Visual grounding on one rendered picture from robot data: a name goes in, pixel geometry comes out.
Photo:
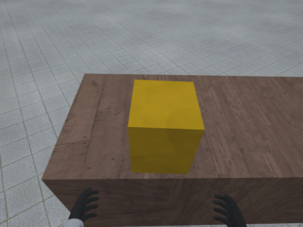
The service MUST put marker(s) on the carton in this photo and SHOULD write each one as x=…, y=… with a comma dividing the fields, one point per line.
x=165, y=126

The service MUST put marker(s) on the robot right hand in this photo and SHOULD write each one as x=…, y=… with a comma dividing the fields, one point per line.
x=233, y=213

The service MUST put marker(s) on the robot left hand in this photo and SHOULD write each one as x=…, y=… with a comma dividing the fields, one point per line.
x=80, y=208

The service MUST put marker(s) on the pedestal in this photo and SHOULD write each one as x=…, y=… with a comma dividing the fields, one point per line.
x=251, y=150

